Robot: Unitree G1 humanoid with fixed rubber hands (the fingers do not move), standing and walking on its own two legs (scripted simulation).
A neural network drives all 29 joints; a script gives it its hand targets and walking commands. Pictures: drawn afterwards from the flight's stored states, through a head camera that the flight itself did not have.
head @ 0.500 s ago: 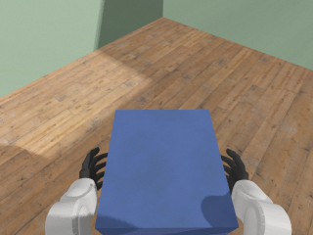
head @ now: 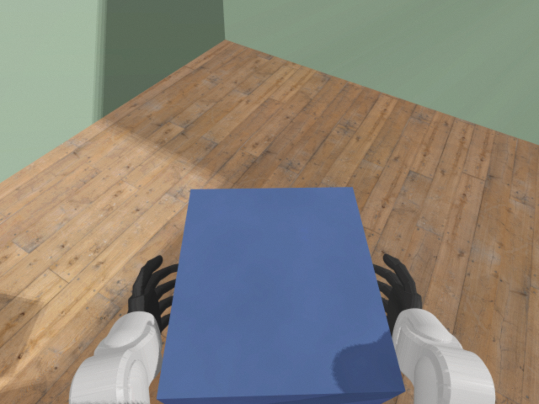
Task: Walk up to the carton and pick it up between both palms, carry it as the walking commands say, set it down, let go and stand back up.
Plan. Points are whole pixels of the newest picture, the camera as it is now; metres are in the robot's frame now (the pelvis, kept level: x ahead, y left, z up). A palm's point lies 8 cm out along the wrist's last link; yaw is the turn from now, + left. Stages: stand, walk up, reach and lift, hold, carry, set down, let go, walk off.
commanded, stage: carry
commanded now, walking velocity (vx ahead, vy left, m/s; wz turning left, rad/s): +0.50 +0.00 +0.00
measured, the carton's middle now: (273, 308) +0.26 -0.01 +0.00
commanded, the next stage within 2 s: none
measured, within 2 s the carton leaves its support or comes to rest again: neither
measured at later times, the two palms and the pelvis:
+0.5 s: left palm (163, 138) +0.56 +0.19 +0.06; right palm (326, 125) +0.61 -0.13 +0.06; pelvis +0.36 +0.00 +0.00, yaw +6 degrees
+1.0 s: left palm (167, 66) +0.81 +0.21 +0.07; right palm (304, 69) +0.81 -0.11 +0.07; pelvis +0.58 +0.05 -0.01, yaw +1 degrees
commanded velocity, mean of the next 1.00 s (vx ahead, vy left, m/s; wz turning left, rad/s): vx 0.16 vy -0.03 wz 0.00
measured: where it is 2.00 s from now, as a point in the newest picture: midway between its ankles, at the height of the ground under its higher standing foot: (285, 283)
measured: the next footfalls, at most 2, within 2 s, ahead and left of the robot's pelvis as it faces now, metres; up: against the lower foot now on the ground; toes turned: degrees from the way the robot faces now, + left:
right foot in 0.32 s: +0.42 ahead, -0.09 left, +0.00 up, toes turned -7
left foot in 0.66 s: +0.60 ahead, +0.14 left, +0.00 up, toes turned +12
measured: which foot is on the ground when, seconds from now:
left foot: down 0.00-0.36, up 0.38-0.64, down 0.66-1.00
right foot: up 0.00-0.30, down 0.32-0.70, up 0.72-0.84, down 0.86-1.00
